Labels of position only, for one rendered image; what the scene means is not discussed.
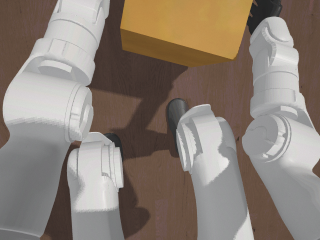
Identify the left robot foot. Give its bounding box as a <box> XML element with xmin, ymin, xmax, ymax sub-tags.
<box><xmin>104</xmin><ymin>133</ymin><xmax>124</xmax><ymax>191</ymax></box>

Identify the robot right forearm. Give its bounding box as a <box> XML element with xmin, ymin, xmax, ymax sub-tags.
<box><xmin>249</xmin><ymin>16</ymin><xmax>316</xmax><ymax>131</ymax></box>

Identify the right robot shin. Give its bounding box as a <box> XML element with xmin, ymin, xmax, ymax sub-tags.
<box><xmin>177</xmin><ymin>104</ymin><xmax>237</xmax><ymax>153</ymax></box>

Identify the robot left upper arm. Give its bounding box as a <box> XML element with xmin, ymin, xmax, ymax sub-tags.
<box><xmin>0</xmin><ymin>71</ymin><xmax>94</xmax><ymax>240</ymax></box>

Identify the carton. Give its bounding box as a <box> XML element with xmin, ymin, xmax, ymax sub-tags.
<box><xmin>120</xmin><ymin>0</ymin><xmax>253</xmax><ymax>68</ymax></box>

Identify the robot left forearm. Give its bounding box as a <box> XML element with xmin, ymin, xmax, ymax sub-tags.
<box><xmin>2</xmin><ymin>0</ymin><xmax>110</xmax><ymax>126</ymax></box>

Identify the robot right hand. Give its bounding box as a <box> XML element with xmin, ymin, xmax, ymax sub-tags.
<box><xmin>246</xmin><ymin>0</ymin><xmax>283</xmax><ymax>35</ymax></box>

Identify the robot right upper arm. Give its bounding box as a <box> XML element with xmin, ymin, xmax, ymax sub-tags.
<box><xmin>242</xmin><ymin>113</ymin><xmax>320</xmax><ymax>240</ymax></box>

